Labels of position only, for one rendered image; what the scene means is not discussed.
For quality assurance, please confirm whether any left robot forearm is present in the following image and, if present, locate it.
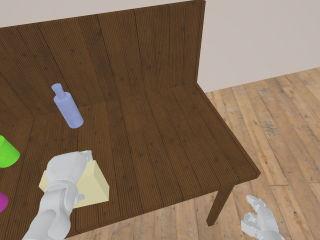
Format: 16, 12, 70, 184
22, 180, 77, 240

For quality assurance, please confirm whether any robot right hand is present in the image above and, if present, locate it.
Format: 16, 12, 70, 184
240, 195, 279, 240

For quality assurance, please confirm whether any table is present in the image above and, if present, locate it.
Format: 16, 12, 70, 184
0, 0, 261, 240

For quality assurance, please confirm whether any robot left hand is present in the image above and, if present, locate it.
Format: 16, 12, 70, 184
46, 150, 93, 204

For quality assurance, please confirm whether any sponge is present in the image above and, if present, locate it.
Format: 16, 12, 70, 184
39, 160, 110, 209

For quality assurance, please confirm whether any right robot forearm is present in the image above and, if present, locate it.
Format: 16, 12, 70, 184
259, 230, 285, 240

